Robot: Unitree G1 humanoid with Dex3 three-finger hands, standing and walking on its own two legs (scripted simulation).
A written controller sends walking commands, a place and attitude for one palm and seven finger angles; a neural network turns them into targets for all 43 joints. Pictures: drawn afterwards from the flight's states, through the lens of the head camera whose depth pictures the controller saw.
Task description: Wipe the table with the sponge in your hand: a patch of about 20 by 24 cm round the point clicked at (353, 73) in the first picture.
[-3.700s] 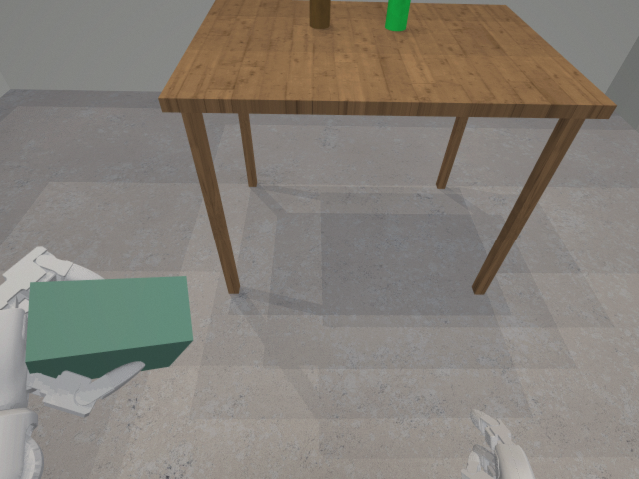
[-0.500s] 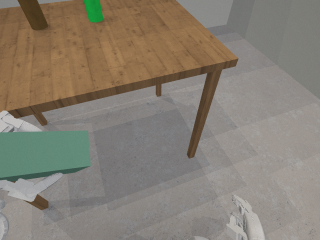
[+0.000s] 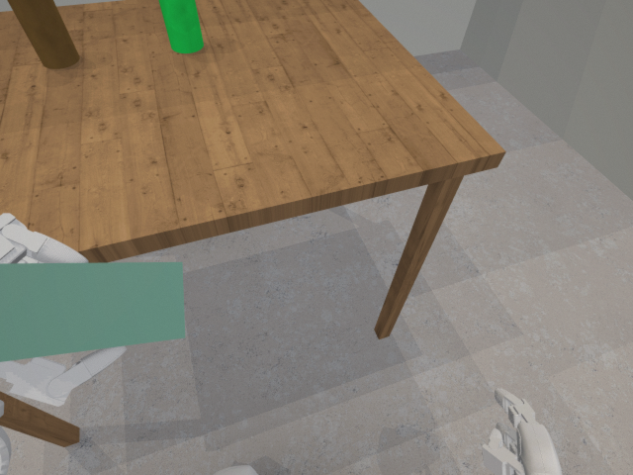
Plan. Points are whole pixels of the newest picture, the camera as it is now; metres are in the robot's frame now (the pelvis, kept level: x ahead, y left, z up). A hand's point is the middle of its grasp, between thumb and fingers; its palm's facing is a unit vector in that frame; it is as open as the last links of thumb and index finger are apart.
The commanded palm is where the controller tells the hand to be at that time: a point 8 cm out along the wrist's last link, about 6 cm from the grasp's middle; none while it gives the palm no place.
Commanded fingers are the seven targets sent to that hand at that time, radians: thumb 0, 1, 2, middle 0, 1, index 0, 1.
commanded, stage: come to a stop and stand still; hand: left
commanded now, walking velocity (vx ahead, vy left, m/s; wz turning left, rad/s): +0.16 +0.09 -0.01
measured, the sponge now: (116, 308) +0.23 +0.20 +0.16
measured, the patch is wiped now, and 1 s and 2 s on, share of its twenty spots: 0.00 0.00 0.00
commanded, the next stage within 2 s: look again from close up in 1.24 s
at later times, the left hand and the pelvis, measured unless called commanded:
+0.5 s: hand (102, 283) +0.24 +0.21 +0.18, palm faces +0.38 -0.79 -0.49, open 10.3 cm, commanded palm +0.18 +0.26 +0.19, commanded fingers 0.00 0.10 1.30 -1.20 -1.60 -1.20 -1.60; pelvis +0.03 -0.03 +0.01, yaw +1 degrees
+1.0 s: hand out of the picture +0.17 +0.29 +0.18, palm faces +0.46 -0.81 -0.35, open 10.3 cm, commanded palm +0.11 +0.31 +0.19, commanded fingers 0.00 0.10 1.30 -1.20 -1.60 -1.20 -1.60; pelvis -0.04 +0.03 +0.01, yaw +1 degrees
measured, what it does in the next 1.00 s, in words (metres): steps on the spot: right foot, then left foot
